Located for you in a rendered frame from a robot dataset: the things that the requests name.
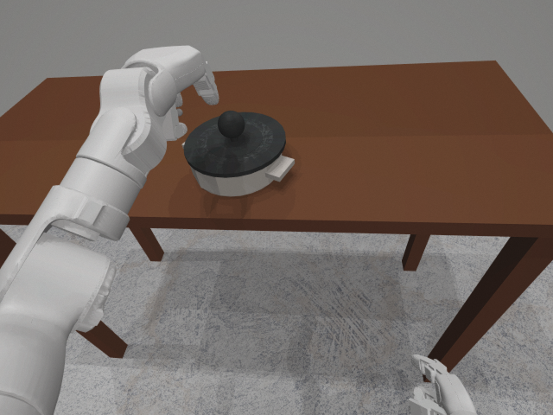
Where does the lid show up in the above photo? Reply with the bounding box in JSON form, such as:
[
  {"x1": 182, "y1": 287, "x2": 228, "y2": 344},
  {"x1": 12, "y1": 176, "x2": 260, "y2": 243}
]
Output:
[{"x1": 183, "y1": 112, "x2": 286, "y2": 178}]

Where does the pot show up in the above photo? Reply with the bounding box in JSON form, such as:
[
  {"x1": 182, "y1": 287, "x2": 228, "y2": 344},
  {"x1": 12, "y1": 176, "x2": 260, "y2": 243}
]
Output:
[{"x1": 182, "y1": 142, "x2": 295, "y2": 196}]

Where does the left robot upper arm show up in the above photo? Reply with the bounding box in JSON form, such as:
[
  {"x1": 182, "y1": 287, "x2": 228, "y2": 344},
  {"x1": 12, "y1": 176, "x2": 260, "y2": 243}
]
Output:
[{"x1": 0, "y1": 233, "x2": 117, "y2": 415}]

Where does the right robot hand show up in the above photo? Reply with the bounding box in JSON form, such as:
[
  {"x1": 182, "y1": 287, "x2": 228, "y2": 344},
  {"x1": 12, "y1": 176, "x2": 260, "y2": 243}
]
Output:
[{"x1": 409, "y1": 354, "x2": 477, "y2": 415}]

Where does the left robot hand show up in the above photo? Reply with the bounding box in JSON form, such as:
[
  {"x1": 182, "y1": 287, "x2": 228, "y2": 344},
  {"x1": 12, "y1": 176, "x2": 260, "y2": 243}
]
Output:
[{"x1": 124, "y1": 46, "x2": 219, "y2": 141}]

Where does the left robot forearm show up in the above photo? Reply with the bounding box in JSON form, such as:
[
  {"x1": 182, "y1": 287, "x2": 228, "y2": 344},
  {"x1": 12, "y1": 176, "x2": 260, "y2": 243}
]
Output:
[{"x1": 0, "y1": 58, "x2": 177, "y2": 303}]

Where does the table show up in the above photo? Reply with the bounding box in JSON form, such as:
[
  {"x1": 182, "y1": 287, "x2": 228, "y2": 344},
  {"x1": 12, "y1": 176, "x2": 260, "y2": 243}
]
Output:
[{"x1": 0, "y1": 61, "x2": 553, "y2": 382}]

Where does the knob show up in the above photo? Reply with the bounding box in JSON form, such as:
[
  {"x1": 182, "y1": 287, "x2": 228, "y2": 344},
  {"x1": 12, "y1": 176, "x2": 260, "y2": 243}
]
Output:
[{"x1": 218, "y1": 111, "x2": 245, "y2": 138}]

